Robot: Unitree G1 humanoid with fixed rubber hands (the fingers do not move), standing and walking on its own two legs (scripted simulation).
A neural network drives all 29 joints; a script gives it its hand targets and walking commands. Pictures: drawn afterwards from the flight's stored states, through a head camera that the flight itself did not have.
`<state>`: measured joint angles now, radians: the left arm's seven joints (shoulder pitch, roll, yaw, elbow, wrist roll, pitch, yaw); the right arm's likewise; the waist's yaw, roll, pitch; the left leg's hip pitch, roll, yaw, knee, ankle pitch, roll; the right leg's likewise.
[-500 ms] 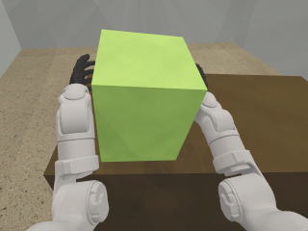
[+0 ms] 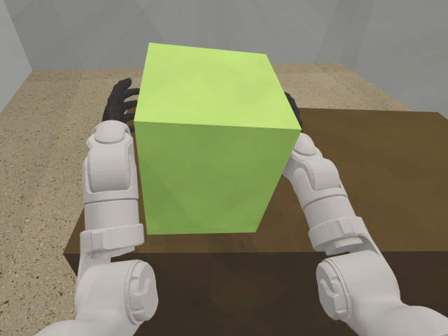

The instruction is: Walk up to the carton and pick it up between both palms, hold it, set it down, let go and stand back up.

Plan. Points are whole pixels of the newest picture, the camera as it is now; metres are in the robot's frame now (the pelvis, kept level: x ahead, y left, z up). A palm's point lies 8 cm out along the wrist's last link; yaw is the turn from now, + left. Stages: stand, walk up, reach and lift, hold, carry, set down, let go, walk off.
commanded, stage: hold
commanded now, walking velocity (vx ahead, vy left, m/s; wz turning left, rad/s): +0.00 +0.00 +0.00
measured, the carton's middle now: (206, 144) +0.37 +0.01 +0.19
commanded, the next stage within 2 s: set down in 1.14 s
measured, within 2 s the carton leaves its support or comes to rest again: neither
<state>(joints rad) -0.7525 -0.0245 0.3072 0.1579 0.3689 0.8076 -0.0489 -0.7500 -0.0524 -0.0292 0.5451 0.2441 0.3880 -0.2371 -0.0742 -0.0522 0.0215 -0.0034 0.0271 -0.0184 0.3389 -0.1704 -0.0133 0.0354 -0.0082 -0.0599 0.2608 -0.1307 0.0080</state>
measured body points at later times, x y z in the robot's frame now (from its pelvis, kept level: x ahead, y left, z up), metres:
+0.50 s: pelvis +0.01 +0.00 +0.00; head -0.05 +0.02 +0.44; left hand +0.38 +0.15 +0.23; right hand +0.38 -0.14 +0.22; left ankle +0.02 +0.13 -0.75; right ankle +0.02 -0.12 -0.75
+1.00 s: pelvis +0.01 +0.00 +0.00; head -0.06 +0.02 +0.44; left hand +0.38 +0.15 +0.24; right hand +0.38 -0.14 +0.22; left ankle +0.02 +0.13 -0.75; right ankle +0.02 -0.12 -0.75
